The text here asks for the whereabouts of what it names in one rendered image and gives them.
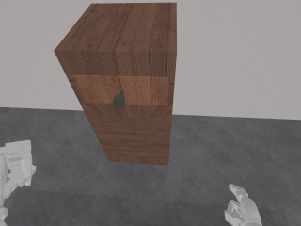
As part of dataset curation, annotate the right robot hand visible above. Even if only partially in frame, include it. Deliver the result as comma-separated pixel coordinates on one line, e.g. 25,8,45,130
224,184,262,226

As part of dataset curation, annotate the cabinet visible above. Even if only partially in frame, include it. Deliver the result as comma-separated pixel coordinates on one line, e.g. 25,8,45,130
54,2,177,166

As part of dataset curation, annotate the drawer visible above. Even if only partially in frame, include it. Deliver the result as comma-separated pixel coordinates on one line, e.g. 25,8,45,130
72,74,168,105

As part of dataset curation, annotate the handle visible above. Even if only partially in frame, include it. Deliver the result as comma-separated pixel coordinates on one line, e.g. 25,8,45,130
113,90,126,109

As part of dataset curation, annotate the left robot hand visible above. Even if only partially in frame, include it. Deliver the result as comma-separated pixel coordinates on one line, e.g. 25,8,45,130
0,140,36,206

